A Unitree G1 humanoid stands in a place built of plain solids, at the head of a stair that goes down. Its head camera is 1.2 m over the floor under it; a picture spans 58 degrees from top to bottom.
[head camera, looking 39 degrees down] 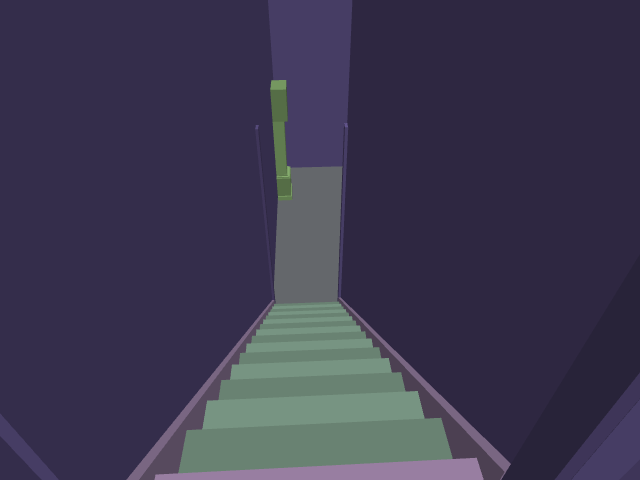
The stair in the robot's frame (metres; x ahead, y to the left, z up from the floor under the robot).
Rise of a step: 0.20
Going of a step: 0.23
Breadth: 0.86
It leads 3 degrees to the left of straight ahead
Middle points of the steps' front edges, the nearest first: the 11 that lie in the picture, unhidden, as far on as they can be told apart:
0.52 0.00 0.00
0.75 0.02 -0.20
0.97 0.03 -0.41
1.20 0.04 -0.61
1.43 0.05 -0.81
1.65 0.06 -1.01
1.88 0.07 -1.22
2.11 0.08 -1.42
2.33 0.10 -1.62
2.56 0.11 -1.83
2.79 0.12 -2.03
